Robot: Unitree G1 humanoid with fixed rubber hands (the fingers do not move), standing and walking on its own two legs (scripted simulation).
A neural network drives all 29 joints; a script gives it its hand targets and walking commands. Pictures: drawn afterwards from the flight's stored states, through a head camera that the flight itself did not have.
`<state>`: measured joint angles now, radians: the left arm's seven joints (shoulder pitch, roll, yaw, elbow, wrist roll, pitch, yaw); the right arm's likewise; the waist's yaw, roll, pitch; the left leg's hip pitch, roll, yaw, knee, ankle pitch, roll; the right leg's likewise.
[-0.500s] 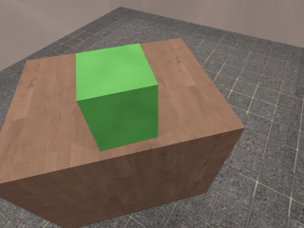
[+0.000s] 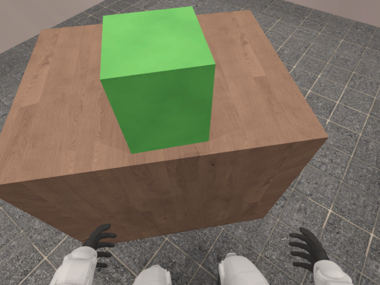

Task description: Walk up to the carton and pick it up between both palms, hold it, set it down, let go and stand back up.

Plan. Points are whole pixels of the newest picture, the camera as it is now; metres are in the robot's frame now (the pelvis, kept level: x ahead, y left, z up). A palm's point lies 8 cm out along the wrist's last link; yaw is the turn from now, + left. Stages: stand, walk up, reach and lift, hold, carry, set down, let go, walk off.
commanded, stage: reach and lift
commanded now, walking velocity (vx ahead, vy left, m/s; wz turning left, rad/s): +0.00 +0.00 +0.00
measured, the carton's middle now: (160, 83) +0.54 +0.07 +0.09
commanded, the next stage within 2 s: none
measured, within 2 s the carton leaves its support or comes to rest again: neither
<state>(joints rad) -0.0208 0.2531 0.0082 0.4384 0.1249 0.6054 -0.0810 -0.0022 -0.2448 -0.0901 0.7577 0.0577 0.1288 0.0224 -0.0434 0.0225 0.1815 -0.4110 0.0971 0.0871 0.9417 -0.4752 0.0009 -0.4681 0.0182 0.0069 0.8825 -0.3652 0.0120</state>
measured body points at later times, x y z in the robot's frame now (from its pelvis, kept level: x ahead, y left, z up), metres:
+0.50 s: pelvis +0.03 -0.02 +0.04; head +0.06 -0.02 +0.49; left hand +0.20 +0.24 -0.04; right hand +0.17 -0.22 -0.07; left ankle +0.02 +0.12 -0.69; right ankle +0.06 -0.13 -0.69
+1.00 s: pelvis +0.06 +0.00 +0.06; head +0.06 +0.01 +0.51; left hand +0.22 +0.25 -0.01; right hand +0.22 -0.19 -0.02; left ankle +0.02 +0.12 -0.69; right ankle +0.07 -0.13 -0.69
